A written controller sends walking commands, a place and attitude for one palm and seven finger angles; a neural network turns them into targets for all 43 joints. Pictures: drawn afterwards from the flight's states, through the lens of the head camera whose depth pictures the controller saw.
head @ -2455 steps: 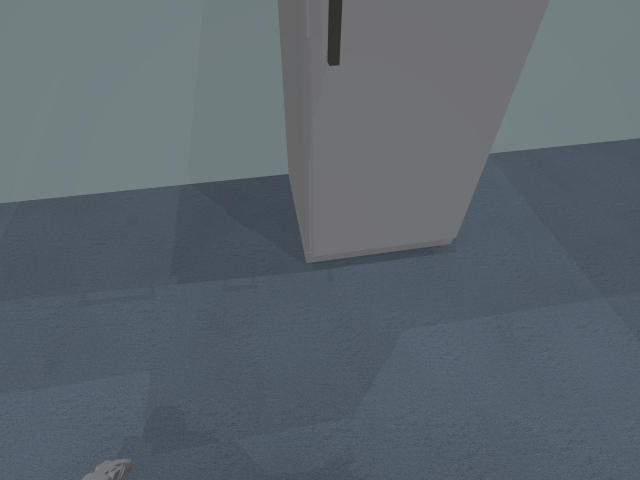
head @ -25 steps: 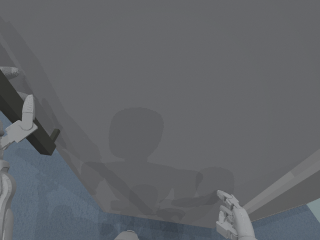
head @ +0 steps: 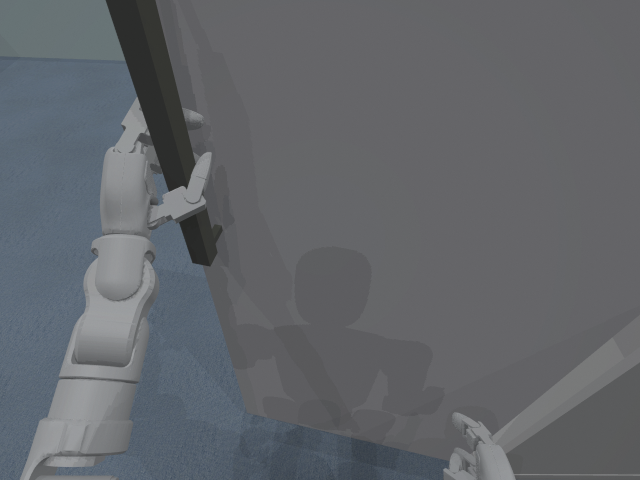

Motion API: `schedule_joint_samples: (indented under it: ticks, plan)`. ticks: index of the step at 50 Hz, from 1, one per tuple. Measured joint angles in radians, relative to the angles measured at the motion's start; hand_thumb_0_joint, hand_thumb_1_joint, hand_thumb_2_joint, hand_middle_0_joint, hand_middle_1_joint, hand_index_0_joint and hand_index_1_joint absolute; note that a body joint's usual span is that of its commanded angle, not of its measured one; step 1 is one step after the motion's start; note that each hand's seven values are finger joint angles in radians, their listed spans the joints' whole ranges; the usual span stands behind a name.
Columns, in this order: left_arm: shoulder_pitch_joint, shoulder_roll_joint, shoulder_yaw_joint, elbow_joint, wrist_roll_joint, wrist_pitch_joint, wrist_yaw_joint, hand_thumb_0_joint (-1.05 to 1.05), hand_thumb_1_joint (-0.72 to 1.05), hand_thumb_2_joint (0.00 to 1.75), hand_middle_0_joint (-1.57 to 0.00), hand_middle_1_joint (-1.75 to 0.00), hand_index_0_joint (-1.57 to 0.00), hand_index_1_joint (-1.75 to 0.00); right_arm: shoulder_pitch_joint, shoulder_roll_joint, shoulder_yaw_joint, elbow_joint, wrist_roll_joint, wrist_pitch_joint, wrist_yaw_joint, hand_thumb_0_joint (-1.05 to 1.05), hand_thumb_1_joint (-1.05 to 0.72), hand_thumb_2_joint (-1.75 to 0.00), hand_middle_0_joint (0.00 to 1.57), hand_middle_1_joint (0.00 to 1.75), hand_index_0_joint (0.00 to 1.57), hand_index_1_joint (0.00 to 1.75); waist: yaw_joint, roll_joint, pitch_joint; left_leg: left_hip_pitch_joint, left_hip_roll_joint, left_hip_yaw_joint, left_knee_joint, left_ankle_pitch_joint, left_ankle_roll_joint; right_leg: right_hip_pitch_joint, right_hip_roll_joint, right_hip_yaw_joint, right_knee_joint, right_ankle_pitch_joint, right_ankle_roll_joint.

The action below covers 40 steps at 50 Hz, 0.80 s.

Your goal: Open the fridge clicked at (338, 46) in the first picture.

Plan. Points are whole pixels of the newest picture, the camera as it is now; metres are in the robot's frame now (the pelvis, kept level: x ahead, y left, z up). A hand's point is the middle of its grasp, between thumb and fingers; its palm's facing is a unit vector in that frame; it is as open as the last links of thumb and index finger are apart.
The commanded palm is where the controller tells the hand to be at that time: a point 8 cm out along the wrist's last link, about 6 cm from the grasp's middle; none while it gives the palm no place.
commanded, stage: stop walking and hold the door back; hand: left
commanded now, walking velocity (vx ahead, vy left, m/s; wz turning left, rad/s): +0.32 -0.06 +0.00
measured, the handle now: (182, 134) +0.38 +0.19 +0.25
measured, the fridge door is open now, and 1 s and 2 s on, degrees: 78 75 70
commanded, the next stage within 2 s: loosen the grip on the handle in 1.60 s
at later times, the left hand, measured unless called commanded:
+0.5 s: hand (216, 155) +0.40 +0.16 +0.21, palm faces +0.13 -0.98 -0.16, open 5.7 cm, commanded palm +0.37 +0.22 +0.18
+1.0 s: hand (201, 180) +0.36 +0.17 +0.21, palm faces +0.11 -0.97 -0.19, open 6.3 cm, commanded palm +0.34 +0.23 +0.18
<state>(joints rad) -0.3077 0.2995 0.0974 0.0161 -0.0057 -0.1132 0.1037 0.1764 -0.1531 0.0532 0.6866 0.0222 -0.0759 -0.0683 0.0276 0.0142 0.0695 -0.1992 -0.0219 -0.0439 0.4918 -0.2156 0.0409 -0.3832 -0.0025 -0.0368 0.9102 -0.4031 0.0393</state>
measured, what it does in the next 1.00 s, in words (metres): steps on the spot: right foot, then left foot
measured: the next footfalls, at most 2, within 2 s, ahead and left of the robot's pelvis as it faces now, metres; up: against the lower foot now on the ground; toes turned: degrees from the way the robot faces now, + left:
right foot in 0.14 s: +0.02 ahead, -0.09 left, +0.00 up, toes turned -4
left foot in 0.42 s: +0.03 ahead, +0.14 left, +0.00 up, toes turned -3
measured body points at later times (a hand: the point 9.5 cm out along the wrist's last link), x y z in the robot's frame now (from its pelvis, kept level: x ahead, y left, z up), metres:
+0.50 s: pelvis -0.04 +0.01 -0.01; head -0.03 +0.00 +0.44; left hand +0.39 +0.22 +0.22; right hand +0.05 -0.28 -0.11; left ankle -0.02 +0.13 -0.74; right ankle -0.03 -0.11 -0.73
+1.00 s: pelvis -0.03 +0.04 +0.00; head -0.01 +0.03 +0.45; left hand +0.35 +0.22 +0.22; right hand +0.12 -0.21 -0.09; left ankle -0.01 +0.15 -0.74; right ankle -0.02 -0.09 -0.74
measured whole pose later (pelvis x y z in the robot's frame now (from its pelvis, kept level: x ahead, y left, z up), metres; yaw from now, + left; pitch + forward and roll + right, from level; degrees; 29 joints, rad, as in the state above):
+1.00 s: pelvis -0.03 +0.04 +0.00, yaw -6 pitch -1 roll +0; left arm -0.39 0.31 0.18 0.15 -0.03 -0.16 0.07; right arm 0.13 -0.21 0.03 0.64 0.02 -0.05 -0.07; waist -0.01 0.01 0.06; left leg -0.23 0.01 0.06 0.49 -0.24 0.01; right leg -0.24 0.01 0.05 0.50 -0.24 0.01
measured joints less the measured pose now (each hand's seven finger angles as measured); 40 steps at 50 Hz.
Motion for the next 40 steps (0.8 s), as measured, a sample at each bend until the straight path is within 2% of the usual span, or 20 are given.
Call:
schedule_joint_samples:
  ticks: [3,5,6,7,8,10,12,14,18,21,23,26,27,29,31,32,35,37,40]
  plan:
    - [-0.112,-0.013,-0.022,0.169,-0.017,0.017,-0.004,-0.12,0.6,0.82,-0.46,-1.48,-0.34,-1.32,-0.007,0.027,0.039,0.003,0.001,0.023,0.001,0.01,-0.9,-0.9,0.2,0.3,0.2,0.3,0.018,0.023,-0.029,-0.028,0.024,0.005,-0.004,0.003,0.005,0.062,0.011,-0.024,-0.088,-0.018,-0.01]
    - [-0.187,-0.012,-0.025,0.279,-0.03,0.025,-0.008,-0.11,0.61,0.82,-0.46,-1.46,-0.34,-1.34,-0.01,0.037,0.053,0.005,-0.003,0.034,-0.003,0.01,-0.9,-0.9,0.2,0.3,0.21,0.3,0.016,0.03,-0.05,-0.073,0.037,0.015,0.034,-0.036,0.001,0.145,0.018,-0.035,-0.215,-0.042,-0.028]
    - [-0.229,-0.001,-0.025,0.327,-0.031,0.03,-0.017,-0.11,0.61,0.81,-0.46,-1.45,-0.33,-1.35,-0.01,0.045,0.057,0.002,-0.005,0.038,-0.003,0.01,-0.9,-0.9,0.2,0.3,0.21,0.3,0.013,0.01,-0.066,-0.117,0.029,0.029,0.082,-0.087,-0.001,0.189,0.012,-0.008,-0.308,-0.076,-0.049]
    - [-0.271,0.012,-0.019,0.363,-0.032,0.033,-0.028,-0.11,0.61,0.81,-0.46,-1.45,-0.33,-1.35,-0.02,0.047,0.059,0.001,-0.007,0.043,-0.003,0.01,-0.9,-0.9,0.2,0.3,0.21,0.3,0.017,-0.013,-0.074,-0.174,0.018,0.038,0.168,-0.148,-0.01,0.192,0.003,0.031,-0.37,-0.035,-0.074]
    - [-0.3,0.014,-0.002,0.391,-0.033,0.026,-0.036,-0.11,0.61,0.81,-0.46,-1.44,-0.33,-1.35,-0.041,0.035,0.055,0.011,-0.009,0.044,-0.003,0.01,-0.9,-0.9,0.21,0.3,0.21,0.3,0.02,-0.008,-0.056,-0.216,0.016,0.021,0.28,-0.185,-0.021,0.169,0.006,0.039,-0.358,0.065,-0.079]
    - [-0.325,0.016,0.026,0.447,-0.041,-0.002,-0.054,-0.12,0.62,0.81,-0.46,-1.43,-0.34,-1.36,-0.061,0.004,0.033,0.039,-0.017,0.036,-0.006,0.01,-0.9,-0.9,0.21,0.3,0.21,0.3,0.016,0.009,-0.03,-0.261,0.008,0.0,0.448,-0.182,-0.045,0.155,0.008,0.052,-0.34,0.116,-0.067]
    - [-0.343,0.019,0.031,0.511,-0.042,-0.02,-0.064,-0.13,0.61,0.81,-0.46,-1.42,-0.35,-1.37,-0.036,-0.028,0.004,0.048,-0.012,0.025,-0.015,0.01,-0.9,-0.9,0.21,0.3,0.21,0.3,0.009,0.005,-0.039,-0.28,-0.004,0.008,0.518,-0.15,-0.054,0.155,-0.009,0.065,-0.364,0.124,-0.054]
    - [-0.371,0.022,0.034,0.577,-0.036,-0.04,-0.08,-0.13,0.6,0.81,-0.47,-1.42,-0.37,-1.37,-0.001,-0.063,-0.014,0.054,-0.01,0.018,-0.027,0.01,-0.9,-0.9,0.21,0.3,0.21,0.3,-0.003,-0.009,-0.052,-0.266,-0.004,0.031,0.488,-0.135,-0.052,0.157,-0.032,0.073,-0.39,0.133,-0.04]
    - [-0.416,0.029,0.044,0.651,-0.024,-0.05,-0.093,-0.15,0.58,0.8,-0.48,-1.42,-0.41,-1.39,0.064,-0.136,-0.046,0.055,-0.007,0.014,-0.049,0.01,-0.9,-0.9,0.2,0.3,0.21,0.3,-0.04,-0.024,-0.058,-0.136,0.016,0.099,0.186,-0.138,-0.036,0.162,-0.061,0.079,-0.406,0.14,-0.019]
    - [-0.436,0.026,0.05,0.649,-0.025,-0.045,-0.085,-0.15,0.59,0.78,-0.47,-1.42,-0.43,-1.39,0.098,-0.187,-0.073,0.052,0.0,0.005,-0.053,0.01,-0.9,-0.9,0.2,0.3,0.2,0.3,-0.069,-0.003,-0.056,-0.029,0.031,0.121,-0.026,-0.001,-0.03,0.137,-0.05,0.08,-0.346,0.105,0.0]
    - [-0.43,0.034,0.059,0.626,-0.037,-0.041,-0.075,-0.14,0.61,0.78,-0.47,-1.42,-0.43,-1.39,0.097,-0.182,-0.088,0.053,0.009,0.01,-0.048,0.01,-0.91,-0.9,0.2,0.3,0.2,0.3,-0.073,-0.021,-0.033,-0.024,0.024,0.148,0.001,0.001,-0.026,0.117,-0.058,0.09,-0.285,0.092,-0.008]
    - [-0.4,0.04,0.088,0.593,-0.05,-0.045,-0.064,-0.13,0.64,0.78,-0.47,-1.41,-0.38,-1.39,0.104,-0.149,-0.081,0.042,0.011,0.018,-0.031,0.01,-0.91,-0.9,0.19,0.3,0.2,0.3,-0.08,-0.02,-0.024,-0.015,0.046,0.173,0.016,-0.04,-0.027,0.105,-0.027,0.043,-0.255,0.009,-0.021]
    - [-0.393,0.043,0.095,0.579,-0.05,-0.043,-0.06,-0.13,0.65,0.78,-0.47,-1.41,-0.37,-1.39,0.108,-0.134,-0.072,0.036,0.011,0.019,-0.026,0.01,-0.91,-0.9,0.19,0.3,0.2,0.3,-0.083,-0.017,-0.02,-0.017,0.055,0.174,0.022,-0.045,-0.03,0.113,-0.014,0.023,-0.279,0.018,-0.026]
    - [-0.374,0.053,0.114,0.537,-0.047,-0.038,-0.059,-0.13,0.66,0.78,-0.46,-1.41,-0.34,-1.39,0.109,-0.108,-0.052,0.02,0.011,0.025,-0.014,0.01,-0.91,-0.9,0.19,0.3,0.2,0.3,-0.091,-0.007,-0.008,-0.032,0.071,0.172,0.053,-0.06,-0.038,0.135,0.007,0.004,-0.353,0.147,-0.053]
    - [-0.33,0.06,0.144,0.475,-0.045,-0.039,-0.058,-0.13,0.67,0.78,-0.46,-1.41,-0.31,-1.38,0.095,-0.092,-0.039,0.009,0.011,0.035,-0.002,0.01,-0.91,-0.9,0.19,0.3,0.2,0.3,-0.109,0.023,0.008,-0.061,0.089,0.148,0.111,-0.076,-0.045,0.139,0.028,-0.004,-0.365,0.159,-0.076]
    - [-0.304,0.062,0.157,0.443,-0.047,-0.041,-0.062,-0.14,0.67,0.77,-0.46,-1.41,-0.31,-1.38,0.088,-0.084,-0.036,0.006,0.012,0.037,0.002,0.01,-0.91,-0.9,0.2,0.3,0.2,0.3,-0.114,0.032,0.011,-0.081,0.082,0.121,0.157,-0.118,-0.047,0.139,0.033,-0.002,-0.37,0.148,-0.081]
    - [-0.233,0.058,0.174,0.346,-0.057,-0.044,-0.067,-0.14,0.67,0.76,-0.47,-1.41,-0.3,-1.36,0.071,-0.064,-0.028,0.001,0.007,0.029,0.005,0.01,-0.91,-0.9,0.2,0.3,0.2,0.3,-0.102,0.034,0.015,-0.12,0.052,0.072,0.248,-0.203,-0.049,0.136,0.035,0.026,-0.39,0.146,-0.078]
    - [-0.192,0.054,0.172,0.285,-0.058,-0.048,-0.068,-0.14,0.66,0.76,-0.47,-1.42,-0.3,-1.35,0.062,-0.057,-0.017,-0.004,0.0,0.019,0.002,0.01,-0.9,-0.9,0.2,0.3,0.2,0.3,-0.097,0.024,0.014,-0.112,0.045,0.067,0.196,-0.164,-0.049,0.135,0.03,0.039,-0.399,0.152,-0.072]
    - [-0.138,0.051,0.159,0.206,-0.056,-0.06,-0.073,-0.15,0.65,0.74,-0.48,-1.45,-0.31,-1.34,0.045,-0.06,-0.009,-0.016,-0.01,0.011,-0.004,0.01,-0.9,-0.9,0.2,0.3,0.2,0.3,-0.095,0.023,0.009,-0.056,0.054,0.064,0.039,-0.021,-0.047,0.131,0.033,0.044,-0.381,0.139,-0.058]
